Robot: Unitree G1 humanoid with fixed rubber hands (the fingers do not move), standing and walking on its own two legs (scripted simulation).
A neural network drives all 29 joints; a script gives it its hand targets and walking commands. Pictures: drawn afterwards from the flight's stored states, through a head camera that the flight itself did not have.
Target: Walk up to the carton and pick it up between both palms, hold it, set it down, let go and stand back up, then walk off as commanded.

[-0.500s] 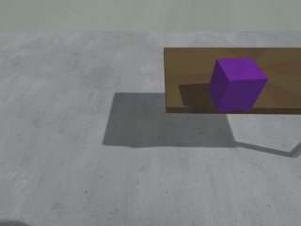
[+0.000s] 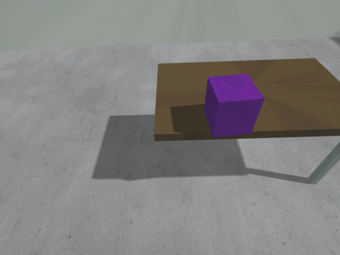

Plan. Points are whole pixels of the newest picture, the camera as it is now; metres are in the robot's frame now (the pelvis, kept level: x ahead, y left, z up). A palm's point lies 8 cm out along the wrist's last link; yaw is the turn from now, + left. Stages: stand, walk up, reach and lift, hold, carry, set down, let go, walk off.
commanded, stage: walk up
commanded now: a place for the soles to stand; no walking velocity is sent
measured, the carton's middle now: (229, 105) +0.74 -0.22 -0.11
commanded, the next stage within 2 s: none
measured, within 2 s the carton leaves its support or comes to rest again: neither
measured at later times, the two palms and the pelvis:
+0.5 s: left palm (128, 247) +0.19 +0.14 -0.12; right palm out of the picture +0.11 -0.46 -0.14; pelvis +0.08 -0.14 -0.03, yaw -5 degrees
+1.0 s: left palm (143, 223) +0.25 +0.11 -0.12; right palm out of the picture +0.24 -0.50 -0.12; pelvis +0.22 -0.19 -0.01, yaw -7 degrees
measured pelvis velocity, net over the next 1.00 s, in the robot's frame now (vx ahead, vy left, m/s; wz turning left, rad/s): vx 0.22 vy -0.19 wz -0.12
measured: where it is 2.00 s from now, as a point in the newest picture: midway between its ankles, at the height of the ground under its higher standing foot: (224, 247)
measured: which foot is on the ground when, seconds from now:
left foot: up 0.00-0.18, down 0.20-0.48, up 0.50-0.96, down 0.98-1.00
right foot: down 0.00-0.20, up 0.22-0.44, down 0.46-1.00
